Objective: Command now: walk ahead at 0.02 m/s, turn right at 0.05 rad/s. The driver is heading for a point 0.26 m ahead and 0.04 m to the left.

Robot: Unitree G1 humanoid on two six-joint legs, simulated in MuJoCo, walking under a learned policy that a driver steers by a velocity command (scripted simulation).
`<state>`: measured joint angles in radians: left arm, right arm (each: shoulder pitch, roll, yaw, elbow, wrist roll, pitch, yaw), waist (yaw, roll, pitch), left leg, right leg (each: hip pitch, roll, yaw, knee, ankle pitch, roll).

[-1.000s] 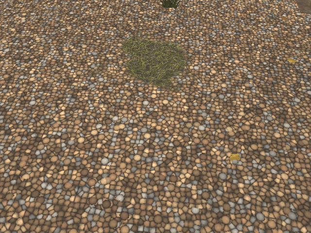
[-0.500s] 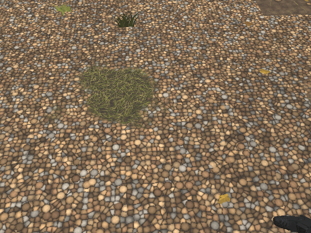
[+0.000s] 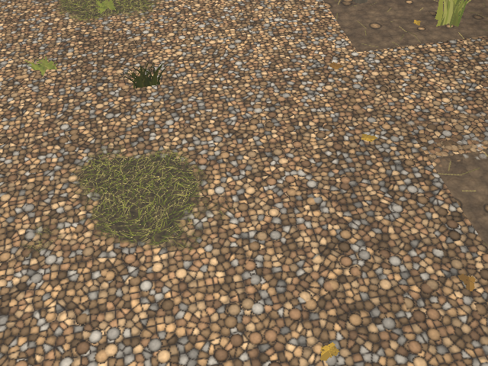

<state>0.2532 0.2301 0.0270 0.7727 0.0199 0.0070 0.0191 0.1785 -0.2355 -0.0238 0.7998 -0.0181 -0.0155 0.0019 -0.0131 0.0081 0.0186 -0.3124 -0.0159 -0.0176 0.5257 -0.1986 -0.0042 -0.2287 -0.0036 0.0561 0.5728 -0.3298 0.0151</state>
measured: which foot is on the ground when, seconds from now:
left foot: down 0.00-1.00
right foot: down 0.00-1.00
